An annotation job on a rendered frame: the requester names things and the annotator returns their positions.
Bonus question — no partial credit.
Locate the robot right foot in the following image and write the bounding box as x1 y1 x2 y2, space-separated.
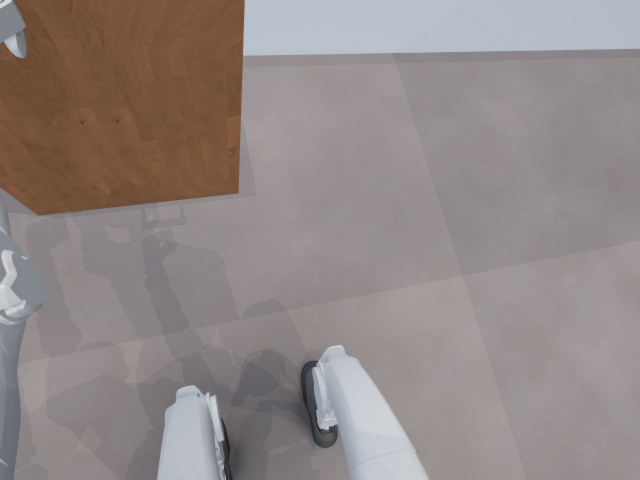
301 361 338 448

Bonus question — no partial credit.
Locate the robot left hand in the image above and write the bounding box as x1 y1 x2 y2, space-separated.
0 0 27 58

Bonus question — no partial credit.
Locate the robot left upper arm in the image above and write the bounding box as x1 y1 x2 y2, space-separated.
0 231 46 480

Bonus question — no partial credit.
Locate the cabinet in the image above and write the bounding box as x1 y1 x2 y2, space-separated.
0 0 245 216

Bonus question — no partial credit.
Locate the robot right shin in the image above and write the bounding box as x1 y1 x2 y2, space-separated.
314 345 361 429

